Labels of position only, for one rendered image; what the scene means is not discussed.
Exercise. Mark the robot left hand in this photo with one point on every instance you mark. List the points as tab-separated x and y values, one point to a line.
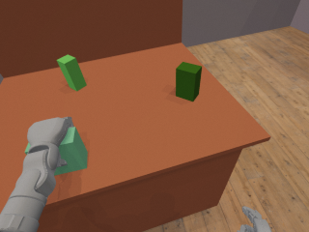
52	131

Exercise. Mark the table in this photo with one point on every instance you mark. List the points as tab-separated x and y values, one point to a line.
152	157

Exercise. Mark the robot right hand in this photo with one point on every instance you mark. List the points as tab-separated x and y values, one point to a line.
259	224

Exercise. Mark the sponge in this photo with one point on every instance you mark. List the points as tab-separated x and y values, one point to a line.
72	150

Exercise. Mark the robot left forearm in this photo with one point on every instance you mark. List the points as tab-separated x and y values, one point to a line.
36	182

